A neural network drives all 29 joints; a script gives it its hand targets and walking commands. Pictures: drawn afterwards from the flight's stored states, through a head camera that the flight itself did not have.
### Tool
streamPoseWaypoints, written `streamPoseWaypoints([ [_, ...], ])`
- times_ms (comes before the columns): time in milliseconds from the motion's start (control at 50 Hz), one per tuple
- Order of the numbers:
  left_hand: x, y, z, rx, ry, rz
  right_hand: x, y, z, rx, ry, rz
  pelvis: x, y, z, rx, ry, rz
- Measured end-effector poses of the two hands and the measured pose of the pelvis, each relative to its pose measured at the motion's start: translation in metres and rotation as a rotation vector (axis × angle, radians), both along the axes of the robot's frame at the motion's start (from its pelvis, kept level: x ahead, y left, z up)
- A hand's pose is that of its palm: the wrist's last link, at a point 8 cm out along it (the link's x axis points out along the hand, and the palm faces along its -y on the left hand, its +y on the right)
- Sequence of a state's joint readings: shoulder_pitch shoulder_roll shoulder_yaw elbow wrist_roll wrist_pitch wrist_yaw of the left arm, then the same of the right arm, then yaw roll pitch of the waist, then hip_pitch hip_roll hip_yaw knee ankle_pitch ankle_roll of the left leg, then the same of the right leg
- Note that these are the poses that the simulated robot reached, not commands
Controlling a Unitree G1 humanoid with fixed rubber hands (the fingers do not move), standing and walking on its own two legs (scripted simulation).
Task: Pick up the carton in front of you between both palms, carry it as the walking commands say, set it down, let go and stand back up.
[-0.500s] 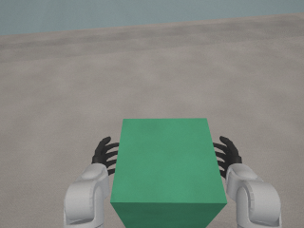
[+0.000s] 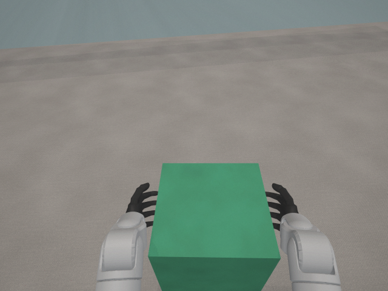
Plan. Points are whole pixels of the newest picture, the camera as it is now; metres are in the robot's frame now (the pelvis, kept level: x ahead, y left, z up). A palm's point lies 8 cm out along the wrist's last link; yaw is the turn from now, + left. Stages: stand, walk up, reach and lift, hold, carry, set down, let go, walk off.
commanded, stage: carry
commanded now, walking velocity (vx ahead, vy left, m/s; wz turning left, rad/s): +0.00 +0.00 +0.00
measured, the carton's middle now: (210, 233) +0.28 +0.00 -0.03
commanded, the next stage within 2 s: hold in 0.54 s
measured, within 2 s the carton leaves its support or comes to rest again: neither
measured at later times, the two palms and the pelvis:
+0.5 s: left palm (140, 222) +0.27 +0.15 +0.04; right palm (287, 223) +0.27 -0.15 +0.04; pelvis -0.02 +0.00 +0.00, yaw +0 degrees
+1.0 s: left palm (149, 225) +0.26 +0.12 +0.05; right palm (307, 244) +0.22 -0.17 +0.05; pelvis -0.05 +0.01 +0.01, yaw -7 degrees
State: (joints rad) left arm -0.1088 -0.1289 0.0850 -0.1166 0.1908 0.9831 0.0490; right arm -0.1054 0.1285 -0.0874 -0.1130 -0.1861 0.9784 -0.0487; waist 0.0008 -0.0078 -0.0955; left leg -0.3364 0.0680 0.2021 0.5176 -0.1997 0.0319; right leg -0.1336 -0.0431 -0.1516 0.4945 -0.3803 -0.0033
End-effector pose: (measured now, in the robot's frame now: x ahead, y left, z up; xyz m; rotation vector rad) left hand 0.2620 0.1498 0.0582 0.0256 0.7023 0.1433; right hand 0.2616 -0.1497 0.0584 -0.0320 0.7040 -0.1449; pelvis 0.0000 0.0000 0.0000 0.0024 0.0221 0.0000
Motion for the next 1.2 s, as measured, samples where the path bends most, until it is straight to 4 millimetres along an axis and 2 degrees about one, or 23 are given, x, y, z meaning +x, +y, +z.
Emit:
streamPoseWaypoints([
  [280, 0.006, -0.002, -0.026, 0.025, -0.021, -0.023, 0.006, -0.002, -0.026, -0.03, -0.021, 0.02, -0.02, -0.001, 0.0, -0.005, -0.001, 0.0],
  [560, 0.002, -0.006, -0.021, 0.018, -0.045, -0.015, 0.003, -0.005, -0.02, -0.021, -0.044, 0.017, -0.023, -0.005, 0.0, 0.0, -0.011, -0.003],
  [660, -0.006, -0.014, -0.021, 0.018, -0.037, -0.047, -0.011, -0.014, -0.018, -0.04, -0.034, 0.005, -0.026, -0.006, 0.008, 0.003, -0.084, -0.055],
  [820, -0.004, -0.034, -0.015, 0.019, -0.047, -0.127, -0.034, -0.031, -0.013, -0.038, -0.04, -0.082, -0.039, -0.002, 0.01, -0.005, -0.129, -0.094],
  [1020, -0.006, -0.027, -0.01, 0.002, -0.054, -0.14, -0.043, -0.024, -0.007, -0.038, -0.046, -0.104, -0.049, 0.01, 0.009, -0.01, -0.15, -0.127],
  [1200, 0.002, -0.021, -0.008, -0.017, -0.055, -0.166, -0.043, -0.018, -0.003, -0.039, -0.046, -0.133, -0.046, 0.024, 0.009, -0.014, -0.152, -0.152],
])
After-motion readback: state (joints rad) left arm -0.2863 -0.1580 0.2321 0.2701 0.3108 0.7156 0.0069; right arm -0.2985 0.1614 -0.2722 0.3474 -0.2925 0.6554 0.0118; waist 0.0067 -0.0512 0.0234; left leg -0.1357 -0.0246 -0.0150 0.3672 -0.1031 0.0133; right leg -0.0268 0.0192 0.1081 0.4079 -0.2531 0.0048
